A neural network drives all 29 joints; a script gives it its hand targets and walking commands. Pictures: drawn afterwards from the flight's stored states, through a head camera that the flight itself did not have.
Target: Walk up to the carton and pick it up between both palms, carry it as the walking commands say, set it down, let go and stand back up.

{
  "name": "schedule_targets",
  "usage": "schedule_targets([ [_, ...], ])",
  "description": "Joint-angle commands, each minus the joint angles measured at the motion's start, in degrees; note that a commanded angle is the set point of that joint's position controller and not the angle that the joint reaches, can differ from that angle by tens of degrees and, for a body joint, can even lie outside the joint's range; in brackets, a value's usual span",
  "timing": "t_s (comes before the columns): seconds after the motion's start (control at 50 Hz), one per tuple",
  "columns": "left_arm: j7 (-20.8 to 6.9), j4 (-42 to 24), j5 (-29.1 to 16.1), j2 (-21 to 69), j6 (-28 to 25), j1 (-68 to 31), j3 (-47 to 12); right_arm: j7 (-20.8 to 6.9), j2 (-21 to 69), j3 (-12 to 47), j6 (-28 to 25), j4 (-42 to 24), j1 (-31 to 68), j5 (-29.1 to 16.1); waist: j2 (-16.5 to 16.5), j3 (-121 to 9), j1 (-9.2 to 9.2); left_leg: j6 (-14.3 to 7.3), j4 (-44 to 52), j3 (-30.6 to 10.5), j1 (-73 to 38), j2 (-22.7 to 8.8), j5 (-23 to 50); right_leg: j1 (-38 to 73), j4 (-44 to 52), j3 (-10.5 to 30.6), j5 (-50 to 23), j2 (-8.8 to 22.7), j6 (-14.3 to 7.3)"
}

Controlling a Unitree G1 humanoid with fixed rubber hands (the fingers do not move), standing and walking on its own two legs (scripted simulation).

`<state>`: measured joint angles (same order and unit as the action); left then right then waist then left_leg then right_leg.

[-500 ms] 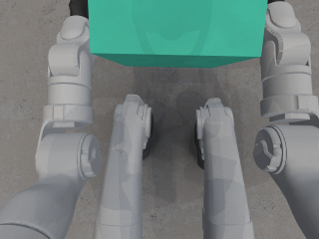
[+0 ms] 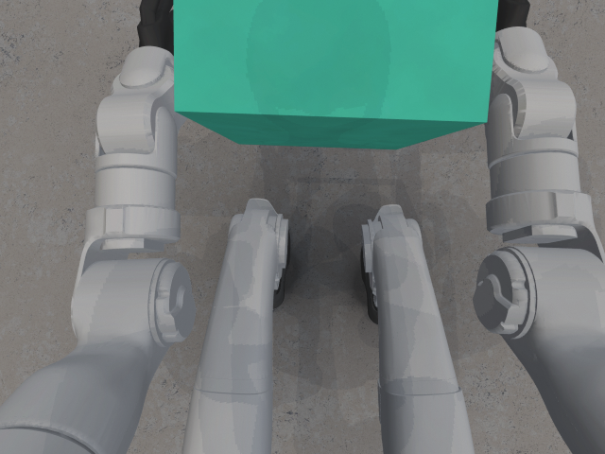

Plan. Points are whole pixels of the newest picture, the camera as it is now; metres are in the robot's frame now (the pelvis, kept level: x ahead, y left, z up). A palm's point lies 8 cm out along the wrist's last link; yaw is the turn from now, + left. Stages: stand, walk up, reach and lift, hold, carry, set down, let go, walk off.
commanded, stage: reach and lift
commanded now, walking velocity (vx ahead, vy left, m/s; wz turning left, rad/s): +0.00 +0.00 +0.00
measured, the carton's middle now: (324, 74) +0.50 +0.01 -0.09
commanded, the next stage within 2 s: none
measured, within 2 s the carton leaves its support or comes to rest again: neither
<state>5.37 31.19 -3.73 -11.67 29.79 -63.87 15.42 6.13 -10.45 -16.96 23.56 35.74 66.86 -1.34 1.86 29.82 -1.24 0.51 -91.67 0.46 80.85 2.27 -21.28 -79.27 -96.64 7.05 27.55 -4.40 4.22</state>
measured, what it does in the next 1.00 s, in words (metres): rises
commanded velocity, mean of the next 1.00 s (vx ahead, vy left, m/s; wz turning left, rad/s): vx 0.00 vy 0.00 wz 0.00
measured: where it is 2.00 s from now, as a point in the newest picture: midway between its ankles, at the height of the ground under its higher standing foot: (325, 288)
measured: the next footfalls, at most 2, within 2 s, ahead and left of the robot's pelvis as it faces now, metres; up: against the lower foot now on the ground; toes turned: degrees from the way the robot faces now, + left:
none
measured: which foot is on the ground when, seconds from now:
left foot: down 0.00-1.00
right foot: down 0.00-1.00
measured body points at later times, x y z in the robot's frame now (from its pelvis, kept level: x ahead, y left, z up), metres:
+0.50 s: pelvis +0.02 -0.01 +0.07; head +0.26 -0.01 +0.44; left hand +0.50 +0.17 +0.03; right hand +0.51 -0.17 +0.03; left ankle +0.19 +0.12 -0.51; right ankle +0.16 -0.13 -0.51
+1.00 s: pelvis +0.08 +0.00 +0.15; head +0.12 +0.00 +0.59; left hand +0.48 +0.16 +0.17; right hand +0.48 -0.19 +0.17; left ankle +0.19 +0.12 -0.51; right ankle +0.16 -0.13 -0.51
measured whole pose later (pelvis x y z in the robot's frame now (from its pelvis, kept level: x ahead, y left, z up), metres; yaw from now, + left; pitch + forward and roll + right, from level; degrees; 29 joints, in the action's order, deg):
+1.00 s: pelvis +0.08 +0.00 +0.15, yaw -2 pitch +12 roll +1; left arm -1.1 43.6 12.9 0.7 32.6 -41.5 25.2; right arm -2.8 -2.1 -25.6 24.3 49.3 41.4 14.7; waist 1.9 -8.8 -1.2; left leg 0.5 -60.5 -1.4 54.0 1.5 -20.0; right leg -52.5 -63.3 7.1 23.7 -4.1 1.6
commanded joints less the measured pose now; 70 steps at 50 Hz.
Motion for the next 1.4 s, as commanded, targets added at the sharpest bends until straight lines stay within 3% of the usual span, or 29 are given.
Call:
schedule_targets([
  [0.0, -16.0, -16.6, -9.7, 67.0, -3.5, -47.7, -35.2, -21.8, 69.7, 32.4, 1.2, -7.0, 38.4, -7.4, 3.7, -137.3, -2.97, -0.4, 19.5, -6.7, -55.5, 3.5, -4.2, 20.9, 21.3, -7.7, 0.1, -4.9, -4.3],
  [0.16, -17.1, -20.8, -9.5, 65.8, -4.4, -42.9, -36.1, -20.7, 72.6, 40.1, 1.0, -14.0, 36.1, -10.1, 6.1, -142.9, -6.76, -1.1, 20.4, -3.6, -57.3, 4.1, 6.1, 32.9, 25.3, -5.2, -6.2, -4.7, -3.5],
  [0.18, -17.2, -20.7, -9.7, 66.0, -4.3, -42.0, -36.4, -20.5, 72.1, 40.6, 1.0, -15.5, 36.5, -10.4, 6.3, -143.0, -6.59, -1.1, 20.8, -3.5, -57.8, 4.1, 6.6, 34.2, 26.1, -5.0, -6.6, -4.7, -3.4],
  [0.3, -18.1, -19.5, -8.5, 64.8, -4.5, -38.3, -35.8, -20.2, 75.2, 42.4, 1.4, -13.2, 32.6, -10.3, 6.8, -135.6, -8.7, -1.6, 23.9, -2.3, -56.9, 4.1, 7.3, 37.6, 30.5, -3.6, -6.3, -3.9, -3.1],
  [0.4, -18.6, -20.9, -8.6, 65.6, -4.8, -35.8, -36.8, -20.2, 76.6, 42.8, 1.2, -13.2, 28.8, -9.9, 5.9, -134.7, -8.26, -1.5, 26.2, -2.4, -60.3, 4.3, 10.0, 40.8, 32.9, -3.3, -8.8, -4.0, -3.2],
  [0.58, -18.4, -20.9, -8.9, 68.9, -4.3, -36.9, -39.5, -21.3, 75.2, 39.5, 0.4, -10.7, 26.7, -7.7, 2.3, -125.7, -5.17, -0.7, 32.7, -5.6, -66.1, 3.8, 4.4, 38.8, 36.4, -3.9, -6.2, -4.4, -4.5],
  [0.68, -18.0, -13.2, -6.4, 72.8, -3.2, -33.7, -37.2, -23.0, 74.0, 31.9, 0.8, -2.1, 22.2, -3.5, 0.5, -110.0, -2.18, -0.3, 38.0, -8.3, -65.6, 3.1, -6.4, 32.1, 39.1, -5.3, 0.4, -4.2, -5.2],
  [0.74, -18.5, -4.6, -3.0, 75.6, -2.2, -28.7, -32.2, -24.7, 73.8, 25.3, 1.4, 5.2, 17.3, 0.1, -0.5, -93.6, -0.99, -0.4, 41.9, -9.5, -62.7, 2.4, -13.6, 26.7, 41.8, -6.0, 5.4, -3.7, -5.6],
  [0.78, -18.6, 1.6, 0.9, 76.5, -1.5, -24.1, -25.4, -25.6, 72.7, 18.5, 1.8, 11.2, 12.9, 3.7, -1.5, -78.4, -0.4, -0.7, 44.7, -9.7, -60.2, 2.0, -17.0, 22.3, 44.2, -6.2, 8.4, -3.1, -5.9],
  [0.8, -18.7, 3.5, 2.6, 76.9, -1.1, -21.8, -22.0, -26.0, 71.7, 15.8, 1.8, 12.7, 11.4, 5.4, -2.0, -73.3, -0.32, -0.7, 46.2, -9.9, -60.0, 1.8, -18.3, 21.6, 45.0, -6.4, 9.0, -2.9, -6.1],
  [0.88, -19.0, 10.0, 9.3, 73.0, -0.1, -13.2, -7.7, -26.7, 67.1, 6.8, 2.0, 17.7, 7.8, 10.0, -1.5, -55.1, -2.91, -0.3, 50.6, -7.7, -57.9, 1.2, -20.1, 23.9, 49.6, -6.4, 12.4, -1.4, -6.6],
  [0.92, -19.1, 9.5, 10.7, 70.2, -0.8, -10.5, -6.0, -26.7, 67.2, 7.5, 1.3, 16.6, 8.1, 8.5, -0.4, -54.0, -5.6, -0.6, 51.9, -7.2, -60.2, 0.6, -16.0, 26.5, 52.2, -5.2, 9.9, -0.7, -6.2],
  [1.0, -20.4, 3.3, 6.1, 70.8, -1.7, -8.9, -15.2, -25.9, 74.7, 19.7, 0.8, 5.9, 8.6, 1.9, 3.3, -64.3, -7.81, -1.4, 51.3, -4.6, -67.7, 0.8, 0.7, 39.2, 57.4, -2.7, -0.5, 0.1, -5.1],
  [1.06, -21.7, 1.1, 4.6, 69.4, -2.5, -8.9, -18.7, -24.9, 79.4, 26.5, 0.8, 0.5, 10.1, -1.3, 6.5, -68.8, -10.21, -2.5, 50.6, -2.7, -70.6, 2.1, 6.0, 45.4, 61.1, -0.2, -0.6, 1.4, -4.2],
  [1.1, -22.3, -2.1, 3.0, 69.8, -2.7, -7.2, -21.8, -24.0, 81.3, 30.0, 1.3, -3.0, 6.9, -2.2, 7.4, -71.8, -9.79, -2.4, 50.6, -1.6, -71.9, 2.5, 12.7, 50.1, 62.0, 0.1, -6.6, 1.3, -3.5],
  [1.16, -23.4, -7.1, 0.5, 69.2, -2.8, -1.8, -26.2, -22.8, 83.1, 34.7, 1.7, -9.4, 0.7, -3.0, 8.2, -77.3, -9.01, -2.5, 51.6, -1.8, -74.0, 2.3, 22.8, 58.3, 61.9, 0.5, -23.1, 0.7, -1.7],
  [1.24, -23.8, -13.1, -1.3, 67.5, -1.5, 7.7, -29.2, -21.1, 82.3, 39.0, 3.0, -14.5, -10.4, -3.5, 6.5, -78.6, -8.23, -1.8, 53.8, -2.8, -75.4, 2.3, 33.9, 66.3, 62.7, 1.5, -42.1, 1.3, -1.0],
  [1.28, -23.8, -14.9, -1.4, 65.9, -0.5, 11.7, -29.3, -20.4, 80.7, 38.9, 4.0, -13.4, -16.5, -2.6, 4.7, -73.5, -7.78, -1.3, 55.4, -3.4, -74.9, 2.0, 35.4, 66.4, 63.5, 1.8, -45.0, 1.4, -1.0],
  [1.38, -22.8, -20.7, -1.2, 65.2, 2.4, 19.6, -32.7, -20.5, 77.8, 40.2, 6.5, -13.8, -25.8, -1.5, 0.8, -64.4, -6.35, 0.1, 59.6, -4.6, -79.4, 1.5, 39.6, 65.2, 66.5, 0.6, -44.3, 0.3, -1.8],
])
